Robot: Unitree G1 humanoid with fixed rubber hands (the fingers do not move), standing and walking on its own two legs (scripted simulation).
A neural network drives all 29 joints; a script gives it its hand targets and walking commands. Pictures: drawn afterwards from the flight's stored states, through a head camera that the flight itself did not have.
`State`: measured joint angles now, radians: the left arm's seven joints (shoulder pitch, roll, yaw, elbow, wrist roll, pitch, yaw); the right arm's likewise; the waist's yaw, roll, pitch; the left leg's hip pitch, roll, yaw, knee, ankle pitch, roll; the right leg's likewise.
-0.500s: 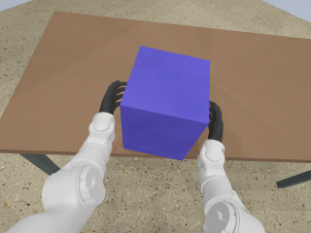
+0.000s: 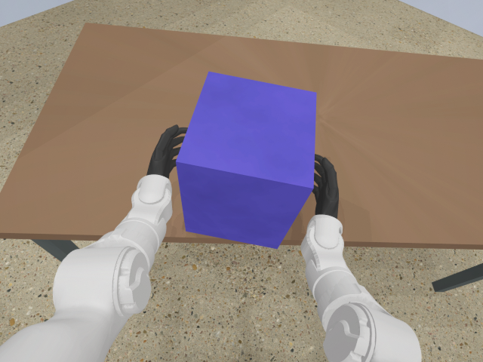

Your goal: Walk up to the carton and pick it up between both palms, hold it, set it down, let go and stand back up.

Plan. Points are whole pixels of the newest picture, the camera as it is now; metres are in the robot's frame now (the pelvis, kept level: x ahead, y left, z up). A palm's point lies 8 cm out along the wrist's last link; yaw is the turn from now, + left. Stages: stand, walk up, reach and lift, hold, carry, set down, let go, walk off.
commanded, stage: reach and lift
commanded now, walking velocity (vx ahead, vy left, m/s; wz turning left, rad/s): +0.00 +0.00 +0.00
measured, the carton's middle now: (245, 167) +0.49 -0.02 -0.01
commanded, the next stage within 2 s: none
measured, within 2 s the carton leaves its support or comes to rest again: leaves its support in 0.42 s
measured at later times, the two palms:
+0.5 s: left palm (156, 182) +0.41 +0.13 +0.04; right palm (327, 202) +0.38 -0.14 +0.05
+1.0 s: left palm (148, 147) +0.39 +0.13 +0.15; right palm (368, 170) +0.37 -0.16 +0.16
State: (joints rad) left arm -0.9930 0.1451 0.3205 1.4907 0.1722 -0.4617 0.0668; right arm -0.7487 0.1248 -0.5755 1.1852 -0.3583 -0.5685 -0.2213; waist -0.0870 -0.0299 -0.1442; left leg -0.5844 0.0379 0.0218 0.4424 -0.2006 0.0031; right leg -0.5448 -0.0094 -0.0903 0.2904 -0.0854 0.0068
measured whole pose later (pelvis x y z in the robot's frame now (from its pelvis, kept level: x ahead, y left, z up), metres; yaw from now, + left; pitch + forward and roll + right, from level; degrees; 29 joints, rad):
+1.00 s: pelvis -0.01 -0.01 +0.01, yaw +1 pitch -4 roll -1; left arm -0.85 0.03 0.38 0.95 0.25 0.16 0.04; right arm -0.80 0.05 -0.29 0.97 -0.05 0.01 -0.27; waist -0.08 -0.04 -0.03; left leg -0.07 0.02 0.00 0.33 -0.19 -0.01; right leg -0.06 0.00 -0.05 0.25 -0.11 0.01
